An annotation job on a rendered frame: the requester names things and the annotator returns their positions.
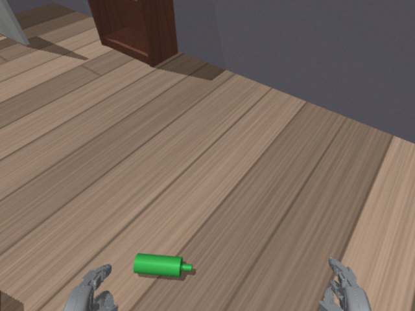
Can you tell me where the bookshelf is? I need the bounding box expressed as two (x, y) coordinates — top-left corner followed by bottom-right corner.
(88, 0), (178, 67)

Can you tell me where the left robot hand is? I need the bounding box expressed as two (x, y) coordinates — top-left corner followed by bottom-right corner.
(63, 264), (118, 311)

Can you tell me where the right robot hand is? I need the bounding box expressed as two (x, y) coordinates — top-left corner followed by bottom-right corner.
(319, 257), (372, 311)

